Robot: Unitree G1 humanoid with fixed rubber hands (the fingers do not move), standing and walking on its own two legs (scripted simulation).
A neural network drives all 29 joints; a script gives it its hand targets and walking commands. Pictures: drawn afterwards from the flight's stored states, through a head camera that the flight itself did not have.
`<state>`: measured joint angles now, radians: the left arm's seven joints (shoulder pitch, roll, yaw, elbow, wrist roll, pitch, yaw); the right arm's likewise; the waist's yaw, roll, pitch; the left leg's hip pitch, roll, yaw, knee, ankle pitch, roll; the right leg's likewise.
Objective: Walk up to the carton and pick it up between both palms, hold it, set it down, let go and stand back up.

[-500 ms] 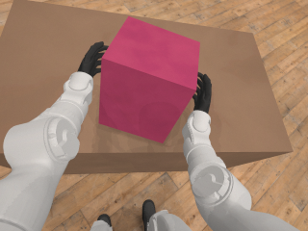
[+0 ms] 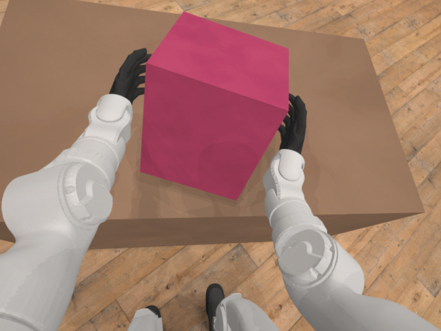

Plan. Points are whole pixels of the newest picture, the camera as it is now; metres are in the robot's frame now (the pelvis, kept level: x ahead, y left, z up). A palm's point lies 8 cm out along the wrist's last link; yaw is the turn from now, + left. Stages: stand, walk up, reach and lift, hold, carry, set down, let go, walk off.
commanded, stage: set down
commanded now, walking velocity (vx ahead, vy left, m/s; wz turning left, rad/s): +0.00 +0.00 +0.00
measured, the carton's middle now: (211, 112) +0.51 -0.06 -0.03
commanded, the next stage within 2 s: none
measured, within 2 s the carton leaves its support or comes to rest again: rests again in 0.64 s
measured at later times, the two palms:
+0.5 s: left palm (127, 92) +0.53 +0.09 +0.01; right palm (288, 144) +0.41 -0.19 +0.01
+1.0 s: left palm (122, 102) +0.52 +0.10 +0.00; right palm (300, 152) +0.39 -0.20 +0.02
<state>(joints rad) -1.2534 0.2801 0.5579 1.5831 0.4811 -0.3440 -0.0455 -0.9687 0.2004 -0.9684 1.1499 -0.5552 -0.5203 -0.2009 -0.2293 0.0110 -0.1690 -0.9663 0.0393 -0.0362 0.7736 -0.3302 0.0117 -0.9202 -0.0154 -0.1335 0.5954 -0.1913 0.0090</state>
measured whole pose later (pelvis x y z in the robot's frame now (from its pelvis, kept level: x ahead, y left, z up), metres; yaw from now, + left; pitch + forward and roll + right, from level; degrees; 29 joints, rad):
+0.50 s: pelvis +0.01 +0.00 -0.01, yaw -1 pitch +30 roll -5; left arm -1.26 0.30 0.59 1.58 0.51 -0.33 -0.06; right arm -0.98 0.16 -0.93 1.23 -0.55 -0.54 -0.21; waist -0.23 0.02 -0.17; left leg -1.00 0.04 -0.04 0.85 -0.38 0.01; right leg -0.97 -0.01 -0.12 0.69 -0.24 0.01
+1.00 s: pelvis -0.02 +0.03 -0.04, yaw -7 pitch +35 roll -7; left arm -1.40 0.35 -0.10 1.87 -0.12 -0.39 0.02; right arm -1.18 -0.04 -0.47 1.64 -0.03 -0.49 -0.21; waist -0.28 0.02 -0.30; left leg -1.21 0.01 -0.07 1.00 -0.41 -0.04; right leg -1.18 0.00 -0.06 0.78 -0.21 0.04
